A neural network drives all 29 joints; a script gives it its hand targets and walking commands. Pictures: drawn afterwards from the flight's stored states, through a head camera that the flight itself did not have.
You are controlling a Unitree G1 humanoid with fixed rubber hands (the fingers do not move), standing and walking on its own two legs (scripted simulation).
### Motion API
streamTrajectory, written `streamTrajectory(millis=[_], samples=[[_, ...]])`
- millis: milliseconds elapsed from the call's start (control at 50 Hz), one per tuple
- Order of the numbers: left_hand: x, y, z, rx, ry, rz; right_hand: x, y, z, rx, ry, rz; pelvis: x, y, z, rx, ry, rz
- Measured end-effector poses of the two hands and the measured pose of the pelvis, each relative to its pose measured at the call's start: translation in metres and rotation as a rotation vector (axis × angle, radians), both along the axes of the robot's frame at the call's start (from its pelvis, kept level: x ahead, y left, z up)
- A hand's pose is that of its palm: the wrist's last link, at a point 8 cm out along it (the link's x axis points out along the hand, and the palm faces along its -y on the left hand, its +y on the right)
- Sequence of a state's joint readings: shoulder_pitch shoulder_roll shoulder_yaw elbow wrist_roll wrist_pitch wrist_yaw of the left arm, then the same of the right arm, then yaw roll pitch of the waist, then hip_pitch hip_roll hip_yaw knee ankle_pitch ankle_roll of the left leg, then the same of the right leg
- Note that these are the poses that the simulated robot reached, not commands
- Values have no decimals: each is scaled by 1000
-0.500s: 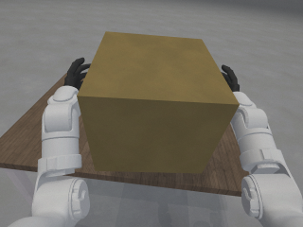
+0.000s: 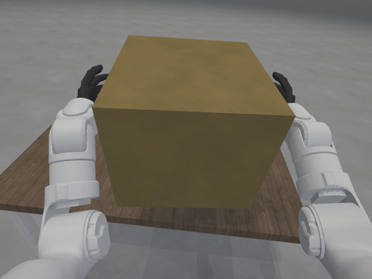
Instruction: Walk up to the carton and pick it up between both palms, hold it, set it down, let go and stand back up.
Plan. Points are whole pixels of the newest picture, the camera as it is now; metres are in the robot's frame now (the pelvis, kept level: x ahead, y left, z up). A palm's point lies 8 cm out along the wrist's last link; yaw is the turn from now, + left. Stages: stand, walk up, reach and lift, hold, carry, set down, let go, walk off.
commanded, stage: hold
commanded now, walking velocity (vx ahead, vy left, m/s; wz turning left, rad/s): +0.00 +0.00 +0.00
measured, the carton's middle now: (187, 118) +0.42 -0.01 +0.19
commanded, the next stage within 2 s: none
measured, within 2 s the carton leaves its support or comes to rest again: neither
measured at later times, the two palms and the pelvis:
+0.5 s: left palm (85, 100) +0.36 +0.19 +0.26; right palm (283, 102) +0.36 -0.20 +0.27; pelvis +0.00 +0.00 +0.00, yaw +0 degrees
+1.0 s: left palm (85, 95) +0.37 +0.19 +0.27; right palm (282, 96) +0.37 -0.20 +0.28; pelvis +0.00 +0.00 +0.00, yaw +0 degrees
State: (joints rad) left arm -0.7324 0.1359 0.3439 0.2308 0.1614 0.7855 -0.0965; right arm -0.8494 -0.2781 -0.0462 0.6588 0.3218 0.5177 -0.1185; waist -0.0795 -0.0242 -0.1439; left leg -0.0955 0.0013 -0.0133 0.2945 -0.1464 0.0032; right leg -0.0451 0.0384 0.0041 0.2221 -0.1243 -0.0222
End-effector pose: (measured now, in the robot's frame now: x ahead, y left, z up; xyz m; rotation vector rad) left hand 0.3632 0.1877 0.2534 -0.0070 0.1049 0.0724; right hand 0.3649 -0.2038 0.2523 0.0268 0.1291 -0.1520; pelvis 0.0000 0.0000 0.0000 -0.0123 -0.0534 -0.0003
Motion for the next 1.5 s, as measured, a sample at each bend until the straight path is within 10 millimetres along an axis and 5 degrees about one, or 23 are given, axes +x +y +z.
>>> streamTrajectory(millis=[680,1500], samples=[[-7,6,17,0,5,16,2,6,24,-24,5,21,-4,-2,0,-1,15,1],[-2,3,21,2,0,9,5,3,28,-40,2,19,3,-6,0,0,19,6]])
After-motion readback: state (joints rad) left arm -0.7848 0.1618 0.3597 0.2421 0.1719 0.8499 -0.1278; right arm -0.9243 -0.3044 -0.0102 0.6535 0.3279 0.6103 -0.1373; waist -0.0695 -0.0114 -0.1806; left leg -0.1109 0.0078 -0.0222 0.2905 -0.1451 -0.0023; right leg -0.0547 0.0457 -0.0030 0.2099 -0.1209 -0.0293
